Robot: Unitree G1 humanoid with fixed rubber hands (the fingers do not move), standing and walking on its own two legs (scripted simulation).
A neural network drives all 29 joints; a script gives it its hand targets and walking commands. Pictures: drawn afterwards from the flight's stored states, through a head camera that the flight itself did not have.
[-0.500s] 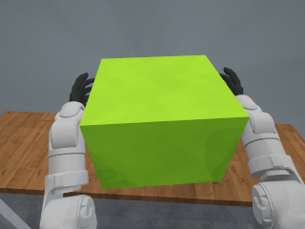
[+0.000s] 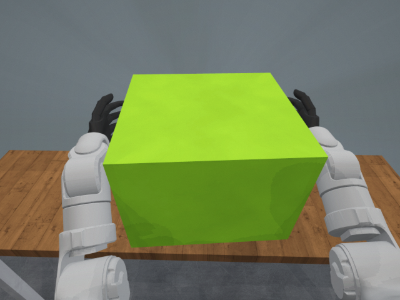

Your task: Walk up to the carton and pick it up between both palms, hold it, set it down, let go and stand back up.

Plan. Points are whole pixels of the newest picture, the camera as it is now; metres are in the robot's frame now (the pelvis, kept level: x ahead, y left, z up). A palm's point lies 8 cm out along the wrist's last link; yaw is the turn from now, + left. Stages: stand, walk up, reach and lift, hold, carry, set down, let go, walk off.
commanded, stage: set down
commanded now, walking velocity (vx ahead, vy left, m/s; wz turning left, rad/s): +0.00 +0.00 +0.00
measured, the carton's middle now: (206, 152) +0.36 +0.00 +0.16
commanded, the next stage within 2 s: none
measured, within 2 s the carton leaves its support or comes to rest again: neither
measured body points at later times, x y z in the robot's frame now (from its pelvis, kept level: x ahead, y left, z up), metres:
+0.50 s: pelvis +0.02 +0.00 +0.00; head -0.01 +0.01 +0.45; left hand +0.40 +0.20 +0.18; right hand +0.41 -0.19 +0.15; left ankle -0.01 +0.11 -0.75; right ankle +0.03 -0.12 -0.75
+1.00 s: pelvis +0.03 +0.00 +0.00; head +0.02 +0.02 +0.45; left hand +0.41 +0.19 +0.15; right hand +0.42 -0.20 +0.14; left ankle -0.01 +0.11 -0.75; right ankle +0.03 -0.12 -0.75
